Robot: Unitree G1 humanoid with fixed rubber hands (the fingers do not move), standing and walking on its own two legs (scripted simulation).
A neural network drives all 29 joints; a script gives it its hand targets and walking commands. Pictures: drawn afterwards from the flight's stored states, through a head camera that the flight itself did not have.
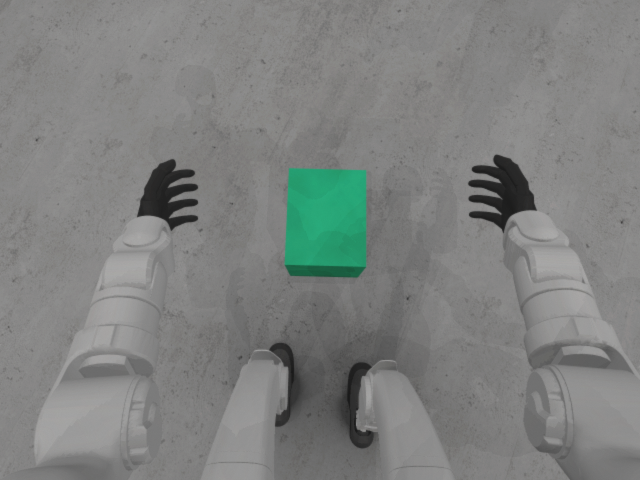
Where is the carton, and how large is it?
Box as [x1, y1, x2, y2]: [285, 168, 365, 277]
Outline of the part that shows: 289,168 285,266 290,275 357,277 365,267 365,170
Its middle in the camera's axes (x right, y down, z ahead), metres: +0.01 -0.04 +1.00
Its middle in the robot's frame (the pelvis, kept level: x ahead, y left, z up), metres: +0.54 +0.01 -0.59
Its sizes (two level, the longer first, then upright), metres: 0.239 0.189 0.195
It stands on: the floor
